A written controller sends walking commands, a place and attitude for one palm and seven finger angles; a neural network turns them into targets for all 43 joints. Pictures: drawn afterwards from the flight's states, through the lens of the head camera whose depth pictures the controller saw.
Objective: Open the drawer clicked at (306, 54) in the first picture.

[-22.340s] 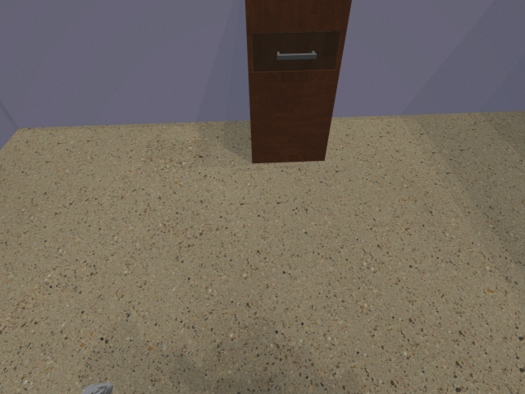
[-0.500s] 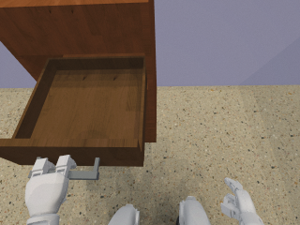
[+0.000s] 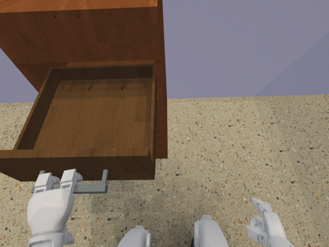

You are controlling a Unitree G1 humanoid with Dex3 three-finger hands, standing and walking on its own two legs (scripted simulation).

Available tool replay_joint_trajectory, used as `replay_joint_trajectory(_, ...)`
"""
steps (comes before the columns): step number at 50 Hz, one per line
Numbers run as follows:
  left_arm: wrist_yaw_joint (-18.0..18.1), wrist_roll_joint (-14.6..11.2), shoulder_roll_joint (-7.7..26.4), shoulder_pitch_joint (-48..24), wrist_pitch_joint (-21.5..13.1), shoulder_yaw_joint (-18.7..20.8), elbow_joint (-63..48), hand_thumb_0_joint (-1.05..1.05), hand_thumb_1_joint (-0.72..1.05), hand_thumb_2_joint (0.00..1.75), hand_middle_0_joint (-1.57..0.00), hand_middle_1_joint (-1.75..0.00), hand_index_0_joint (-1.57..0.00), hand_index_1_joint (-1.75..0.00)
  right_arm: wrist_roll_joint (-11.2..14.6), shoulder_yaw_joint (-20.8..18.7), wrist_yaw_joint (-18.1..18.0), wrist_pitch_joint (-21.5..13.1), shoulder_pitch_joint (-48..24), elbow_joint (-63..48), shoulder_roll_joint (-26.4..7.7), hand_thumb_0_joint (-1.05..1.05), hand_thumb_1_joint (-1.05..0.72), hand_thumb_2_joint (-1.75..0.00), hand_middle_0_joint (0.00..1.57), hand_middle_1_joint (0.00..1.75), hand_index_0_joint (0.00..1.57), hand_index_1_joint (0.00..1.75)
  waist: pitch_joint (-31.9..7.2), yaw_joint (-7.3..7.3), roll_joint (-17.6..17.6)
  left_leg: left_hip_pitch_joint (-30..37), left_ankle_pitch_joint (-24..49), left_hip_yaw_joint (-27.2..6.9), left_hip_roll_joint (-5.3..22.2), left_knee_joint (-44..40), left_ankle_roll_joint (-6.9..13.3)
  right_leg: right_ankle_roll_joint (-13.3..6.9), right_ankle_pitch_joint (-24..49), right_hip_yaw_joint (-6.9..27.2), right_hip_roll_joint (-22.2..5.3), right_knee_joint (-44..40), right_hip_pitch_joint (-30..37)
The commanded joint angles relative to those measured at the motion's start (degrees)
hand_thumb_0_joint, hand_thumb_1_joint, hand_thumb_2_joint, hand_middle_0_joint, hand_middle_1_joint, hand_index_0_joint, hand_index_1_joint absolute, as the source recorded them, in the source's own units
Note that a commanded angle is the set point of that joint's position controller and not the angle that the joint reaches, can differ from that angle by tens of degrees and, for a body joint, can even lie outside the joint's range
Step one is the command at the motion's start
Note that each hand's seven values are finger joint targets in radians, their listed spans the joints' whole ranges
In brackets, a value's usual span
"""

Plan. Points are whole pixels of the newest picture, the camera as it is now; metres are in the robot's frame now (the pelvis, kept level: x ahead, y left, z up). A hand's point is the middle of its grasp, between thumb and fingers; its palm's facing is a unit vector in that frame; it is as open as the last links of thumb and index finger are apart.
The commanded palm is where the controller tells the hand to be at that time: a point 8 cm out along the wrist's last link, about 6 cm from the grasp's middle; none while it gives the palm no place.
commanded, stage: lift the hand off the handle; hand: left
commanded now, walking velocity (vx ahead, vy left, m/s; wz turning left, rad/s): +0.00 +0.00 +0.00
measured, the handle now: (71, 181) +0.27 +0.25 -0.02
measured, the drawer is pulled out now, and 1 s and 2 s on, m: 0.30 0.30 0.30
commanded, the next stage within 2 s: none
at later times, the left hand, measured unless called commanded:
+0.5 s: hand (62, 203) +0.22 +0.26 -0.02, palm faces -0.03 -0.03 -1.00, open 13.6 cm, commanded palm +0.20 +0.25 +0.04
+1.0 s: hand (55, 199) +0.22 +0.26 +0.02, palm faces -0.02 -0.04 -1.00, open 13.4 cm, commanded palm +0.20 +0.25 +0.08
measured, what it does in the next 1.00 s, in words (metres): stands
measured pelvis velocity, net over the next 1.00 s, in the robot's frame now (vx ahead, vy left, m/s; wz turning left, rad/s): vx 0.01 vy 0.00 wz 0.00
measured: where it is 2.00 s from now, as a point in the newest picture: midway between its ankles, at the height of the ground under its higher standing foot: outside the picture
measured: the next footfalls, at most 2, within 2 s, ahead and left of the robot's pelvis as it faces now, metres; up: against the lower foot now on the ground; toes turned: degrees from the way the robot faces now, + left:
none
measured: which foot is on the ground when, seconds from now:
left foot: down 0.00-1.00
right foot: down 0.00-1.00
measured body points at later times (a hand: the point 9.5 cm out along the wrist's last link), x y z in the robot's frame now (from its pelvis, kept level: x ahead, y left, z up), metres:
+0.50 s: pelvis +0.00 +0.00 +0.02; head +0.08 -0.03 +0.46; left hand +0.21 +0.26 +0.04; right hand +0.19 -0.25 -0.10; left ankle -0.02 +0.13 -0.64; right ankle +0.06 -0.12 -0.64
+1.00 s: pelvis +0.01 +0.00 +0.04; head +0.08 -0.03 +0.48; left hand +0.21 +0.26 +0.07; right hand +0.21 -0.24 -0.07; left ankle -0.02 +0.13 -0.64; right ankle +0.06 -0.12 -0.64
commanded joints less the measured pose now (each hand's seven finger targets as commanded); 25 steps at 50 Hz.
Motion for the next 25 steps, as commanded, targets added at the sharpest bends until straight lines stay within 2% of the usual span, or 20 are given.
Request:
replay_joint_trajectory(1,2.5,0.2,8.7,-2.0,0.4,4.1,-7.8,0.0,-0.5,0.3,-0.3,-1.2,-0.3,-1.2,-0.1,-1.9,-1.3,-2.9,-3.8,-7.3,-7.0,0.0,-0.9,-0.9,0.2,0.3,0.2,0.3,-14.2,0.51,-2.7,4.3,15.1,-0.3,-3.1,-10.5,1.5,-1.9,8.6,-0.9,2.0,-10.1,16.5)
replay_joint_trajectory(4,2.3,0.3,9.3,-3.5,1.0,4.2,-7.5,0.0,-0.5,0.3,-0.3,-1.2,-0.3,-1.2,0.0,-1.7,-1.6,-3.0,-3.8,-6.9,-7.0,0.0,-0.9,-0.9,0.2,0.3,0.2,0.3,-15.3,0.82,-1.7,5.0,15.6,-0.1,-3.2,-10.8,1.5,-1.9,8.9,-0.9,1.8,-10.1,17.1)
replay_joint_trajectory(6,2.0,0.3,9.1,-7.2,1.1,3.4,-6.4,0.0,-0.5,0.3,-0.3,-1.2,-0.3,-1.2,0.2,-1.6,-2.0,-3.2,-3.8,-6.2,-6.9,0.0,-0.9,-0.9,0.2,0.3,0.2,0.3,-14.5,-0.09,-2.5,4.4,14.0,-0.2,-3.1,-10.7,1.6,-1.6,7.4,-0.8,1.8,-10.7,16.5)
replay_joint_trajectory(8,1.6,0.0,10.3,-9.0,1.0,4.3,-7.3,0.0,-0.5,0.3,-0.3,-1.2,-0.3,-1.2,0.2,-1.6,-2.4,-3.3,-3.7,-6.1,-7.2,0.0,-0.9,-0.9,0.2,0.3,0.2,0.3,-15.2,0.18,-1.7,5.1,14.8,-0.4,-3.1,-11.2,1.6,-1.8,8.0,-0.7,1.8,-10.9,17.1)
replay_joint_trajectory(9,1.5,0.1,10.8,-7.3,1.3,4.6,-7.1,0.0,-0.5,0.3,-0.3,-1.2,-0.3,-1.2,0.2,-1.5,-2.5,-3.2,-3.9,-6.2,-7.0,0.0,-0.9,-0.9,0.2,0.3,0.2,0.3,-15.6,0.93,-1.1,5.6,14.6,0.0,-3.3,-11.5,1.5,-1.7,7.8,-0.7,1.7,-11.1,17.9)
replay_joint_trajectory(10,1.2,-0.2,10.1,-8.8,1.4,3.6,-7.7,0.0,-0.5,0.3,-0.3,-1.2,-0.3,-1.2,0.4,-1.5,-2.5,-3.3,-3.5,-6.2,-6.9,0.0,-0.9,-0.9,0.2,0.3,0.2,0.3,-15.6,0.29,-1.3,6.3,14.8,-0.1,-3.3,-11.8,1.6,-1.7,8.0,-0.8,1.8,-11.6,18.2)
replay_joint_trajectory(13,0.6,-1.1,11.0,-9.5,1.7,4.3,-9.1,0.0,-0.5,0.3,-0.3,-1.2,-0.3,-1.2,0.5,-1.3,-3.0,-3.3,-3.8,-6.4,-7.0,0.0,-0.9,-0.9,0.2,0.3,0.2,0.3,-16.8,0.31,-1.0,7.3,15.9,0.0,-3.4,-12.3,1.8,-1.6,9.5,-0.5,1.7,-12.4,20.1)
replay_joint_trajectory(16,0.0,-1.4,10.7,-10.3,1.3,3.9,-9.1,0.0,-0.5,0.3,-0.3,-1.2,-0.3,-1.2,0.7,-1.3,-3.4,-3.5,-3.5,-6.2,-6.5,0.0,-0.9,-0.9,0.2,0.3,0.2,0.3,-15.8,0.05,-2.7,7.6,15.4,0.2,-3.3,-12.8,1.8,-1.2,9.4,-0.3,1.6,-13.4,20.9)
replay_joint_trajectory(18,-0.2,-1.9,12.4,-9.4,0.7,5.6,-10.7,0.0,-0.5,0.3,-0.3,-1.2,-0.3,-1.2,0.7,-1.1,-3.5,-3.5,-3.8,-6.5,-6.9,0.0,-0.9,-0.9,0.2,0.3,0.2,0.3,-15.7,0.82,-1.4,8.1,16.1,0.1,-3.5,-13.6,1.8,-1.6,9.9,-0.2,1.7,-13.7,22.0)
replay_joint_trajectory(19,-0.1,-1.7,12.0,-8.0,0.4,5.3,-10.9,0.0,-0.5,0.3,-0.3,-1.2,-0.3,-1.2,0.7,-1.2,-3.5,-3.5,-3.7,-6.6,-6.5,0.0,-0.9,-0.9,0.2,0.3,0.2,0.3,-16.2,1.08,-1.0,9.0,16.5,0.3,-3.5,-13.7,1.7,-1.5,9.9,-0.3,1.7,-13.6,22.0)
replay_joint_trajectory(20,-0.1,-1.7,10.8,-8.1,0.3,4.0,-11.3,0.0,-0.5,0.3,-0.3,-1.2,-0.3,-1.2,0.7,-1.2,-3.4,-3.7,-3.6,-6.8,-6.4,0.0,-0.9,-0.9,0.2,0.3,0.2,0.3,-15.3,0.51,-0.7,9.4,16.5,0.3,-3.5,-13.8,1.7,-1.5,10.0,-0.5,1.7,-14.1,21.6)
replay_joint_trajectory(23,0.1,-1.6,11.8,-7.1,0.2,5.4,-10.7,0.0,-0.5,0.3,-0.3,-1.2,-0.3,-1.2,0.6,-1.0,-3.1,-3.4,-3.9,-6.7,-6.7,0.0,-0.9,-0.9,0.2,0.3,0.2,0.3,-13.8,0.78,-0.6,9.5,17.3,0.2,-3.4,-14.6,1.7,-1.7,10.5,-0.5,1.8,-14.7,22.0)
replay_joint_trajectory(25,0.2,-1.1,10.9,-8.9,0.3,4.3,-10.8,0.0,-0.5,0.3,-0.3,-1.2,-0.3,-1.2,0.6,-1.3,-2.9,-3.3,-3.2,-6.6,-6.5,0.0,-0.9,-0.9,0.2,0.3,0.2,0.3,-13.5,0.21,-0.6,10.5,16.9,0.1,-3.4,-14.9,1.5,-1.6,9.9,-0.7,1.9,-15.1,21.5)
